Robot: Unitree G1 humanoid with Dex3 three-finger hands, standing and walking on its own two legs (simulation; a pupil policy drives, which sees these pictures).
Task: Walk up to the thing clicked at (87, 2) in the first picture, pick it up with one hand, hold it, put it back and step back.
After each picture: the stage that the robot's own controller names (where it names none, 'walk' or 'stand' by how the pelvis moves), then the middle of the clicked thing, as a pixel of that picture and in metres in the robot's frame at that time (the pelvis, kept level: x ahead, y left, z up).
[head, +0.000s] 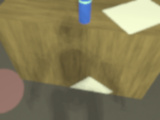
stand; (85, 1) +0.85 +0.02 +0.05
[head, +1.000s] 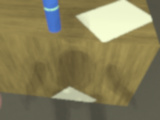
walk; (51, 8) +0.72 +0.21 +0.08
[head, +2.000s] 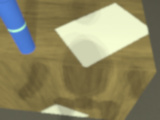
rise first; (17, 27) +0.53 +0.28 +0.09
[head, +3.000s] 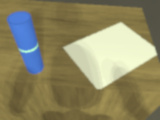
stand; (28, 46) +0.45 +0.22 +0.08
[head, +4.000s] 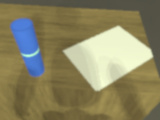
stand; (30, 51) +0.46 +0.23 +0.05
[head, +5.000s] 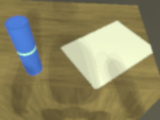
stand; (26, 49) +0.45 +0.23 +0.05
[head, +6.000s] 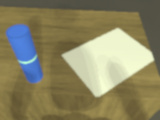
stand; (27, 57) +0.43 +0.23 +0.05
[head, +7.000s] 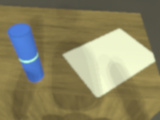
stand; (28, 56) +0.43 +0.22 +0.05
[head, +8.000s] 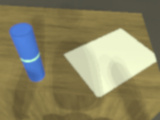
stand; (30, 56) +0.44 +0.22 +0.05
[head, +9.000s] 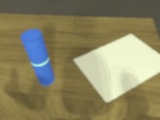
rise first; (40, 60) +0.43 +0.21 +0.05
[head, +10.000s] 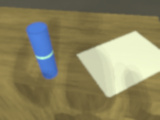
go down; (44, 53) +0.45 +0.20 +0.05
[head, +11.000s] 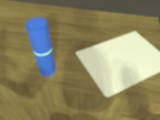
go down; (42, 50) +0.46 +0.19 +0.06
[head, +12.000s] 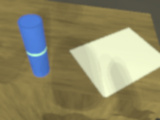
go down; (36, 50) +0.45 +0.19 +0.07
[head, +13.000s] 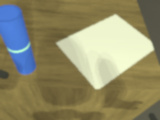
close in; (18, 45) +0.44 +0.20 +0.09
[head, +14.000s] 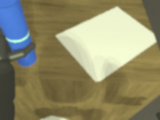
close; (18, 35) +0.46 +0.20 +0.11
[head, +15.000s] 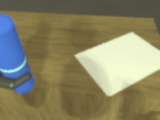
lift; (12, 62) +0.29 +0.21 +0.20
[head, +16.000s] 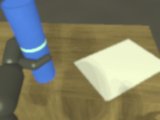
lift; (34, 45) +0.33 +0.15 +0.24
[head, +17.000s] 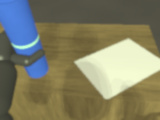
hold; (26, 41) +0.32 +0.17 +0.26
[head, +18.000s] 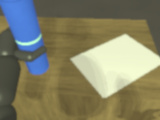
crouch; (29, 38) +0.36 +0.16 +0.23
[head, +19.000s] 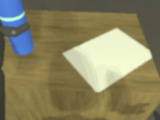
lower; (12, 16) +0.45 +0.21 +0.23
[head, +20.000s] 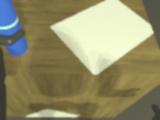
lower; (6, 22) +0.49 +0.21 +0.12
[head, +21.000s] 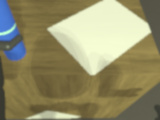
lower; (4, 27) +0.48 +0.21 +0.12
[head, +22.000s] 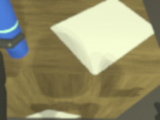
lower; (6, 25) +0.48 +0.21 +0.12
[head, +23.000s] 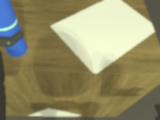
lower; (5, 23) +0.48 +0.21 +0.12
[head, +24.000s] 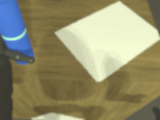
withdraw; (14, 32) +0.45 +0.20 +0.11
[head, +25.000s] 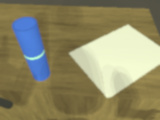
sink last; (34, 53) +0.43 +0.19 +0.09
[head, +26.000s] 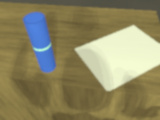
stand; (42, 46) +0.47 +0.20 +0.08
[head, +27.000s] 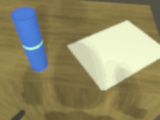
stand; (32, 43) +0.46 +0.20 +0.09
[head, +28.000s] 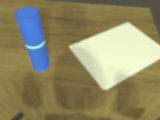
stand; (35, 43) +0.46 +0.20 +0.10
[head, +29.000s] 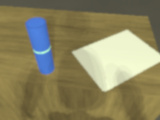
stand; (42, 49) +0.49 +0.20 +0.05
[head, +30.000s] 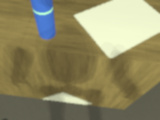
walk; (43, 9) +0.56 +0.16 +0.09
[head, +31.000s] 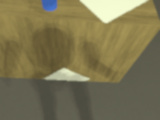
walk; out of the picture +0.73 +0.19 +0.07
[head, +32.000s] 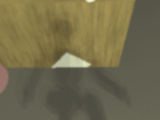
stand; out of the picture +1.02 +0.28 +0.07
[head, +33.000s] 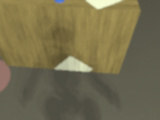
stand; out of the picture +1.06 +0.20 +0.06
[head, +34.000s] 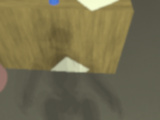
stand; out of the picture +1.06 +0.22 +0.05
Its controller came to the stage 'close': yes
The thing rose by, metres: 0.20
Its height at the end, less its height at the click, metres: +0.00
